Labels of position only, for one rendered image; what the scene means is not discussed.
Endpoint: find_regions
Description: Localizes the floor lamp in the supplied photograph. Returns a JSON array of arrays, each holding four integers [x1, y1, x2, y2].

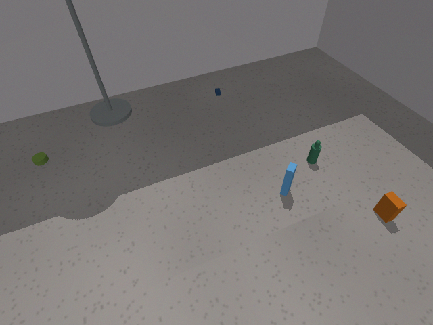
[[65, 0, 132, 127]]

